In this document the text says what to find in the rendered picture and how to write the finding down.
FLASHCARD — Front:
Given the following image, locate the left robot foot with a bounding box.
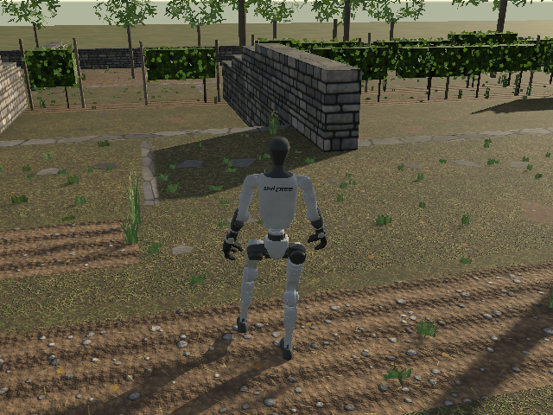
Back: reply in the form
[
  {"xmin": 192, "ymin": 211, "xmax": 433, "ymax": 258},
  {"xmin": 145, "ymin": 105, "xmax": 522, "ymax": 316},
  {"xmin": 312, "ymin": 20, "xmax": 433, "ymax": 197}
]
[{"xmin": 237, "ymin": 316, "xmax": 248, "ymax": 333}]

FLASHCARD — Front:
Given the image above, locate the right robot foot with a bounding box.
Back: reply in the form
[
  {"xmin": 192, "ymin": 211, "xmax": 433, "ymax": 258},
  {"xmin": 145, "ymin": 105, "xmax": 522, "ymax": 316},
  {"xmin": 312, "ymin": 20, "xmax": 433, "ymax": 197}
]
[{"xmin": 280, "ymin": 337, "xmax": 293, "ymax": 361}]

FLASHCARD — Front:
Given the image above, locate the robot left hand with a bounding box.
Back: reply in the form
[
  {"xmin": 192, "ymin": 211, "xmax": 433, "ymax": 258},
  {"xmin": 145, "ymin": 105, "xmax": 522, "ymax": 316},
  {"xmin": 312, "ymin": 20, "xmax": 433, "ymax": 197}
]
[{"xmin": 222, "ymin": 240, "xmax": 243, "ymax": 260}]

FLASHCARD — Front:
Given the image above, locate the robot foot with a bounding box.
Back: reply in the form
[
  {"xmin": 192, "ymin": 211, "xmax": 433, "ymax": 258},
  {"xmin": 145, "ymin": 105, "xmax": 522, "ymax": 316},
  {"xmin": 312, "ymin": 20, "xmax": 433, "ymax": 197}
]
[
  {"xmin": 237, "ymin": 316, "xmax": 248, "ymax": 333},
  {"xmin": 280, "ymin": 337, "xmax": 293, "ymax": 361}
]

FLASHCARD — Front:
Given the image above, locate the left robot forearm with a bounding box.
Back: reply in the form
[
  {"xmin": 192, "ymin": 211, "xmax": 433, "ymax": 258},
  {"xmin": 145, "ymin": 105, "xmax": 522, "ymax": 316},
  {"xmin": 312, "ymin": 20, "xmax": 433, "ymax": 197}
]
[{"xmin": 225, "ymin": 208, "xmax": 244, "ymax": 244}]

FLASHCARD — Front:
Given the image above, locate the right robot upper arm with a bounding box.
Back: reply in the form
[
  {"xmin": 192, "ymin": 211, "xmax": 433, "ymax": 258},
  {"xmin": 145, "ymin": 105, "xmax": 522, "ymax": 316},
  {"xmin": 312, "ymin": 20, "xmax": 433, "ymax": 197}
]
[{"xmin": 296, "ymin": 175, "xmax": 320, "ymax": 221}]

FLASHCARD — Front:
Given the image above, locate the robot right hand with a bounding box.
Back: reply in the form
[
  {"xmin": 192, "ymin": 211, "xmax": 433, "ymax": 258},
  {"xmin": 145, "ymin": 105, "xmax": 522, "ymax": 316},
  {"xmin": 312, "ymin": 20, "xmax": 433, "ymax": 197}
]
[{"xmin": 308, "ymin": 234, "xmax": 327, "ymax": 250}]

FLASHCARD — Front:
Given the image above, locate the right robot forearm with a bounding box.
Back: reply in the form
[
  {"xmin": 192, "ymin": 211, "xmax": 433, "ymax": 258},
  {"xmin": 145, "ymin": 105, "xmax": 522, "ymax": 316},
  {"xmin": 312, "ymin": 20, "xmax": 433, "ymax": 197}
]
[{"xmin": 311, "ymin": 208, "xmax": 326, "ymax": 238}]

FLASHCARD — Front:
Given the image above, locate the left robot upper arm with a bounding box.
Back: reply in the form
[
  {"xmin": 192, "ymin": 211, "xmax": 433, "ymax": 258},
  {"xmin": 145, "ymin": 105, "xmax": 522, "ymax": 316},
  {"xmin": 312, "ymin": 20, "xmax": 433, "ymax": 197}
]
[{"xmin": 236, "ymin": 174, "xmax": 261, "ymax": 222}]

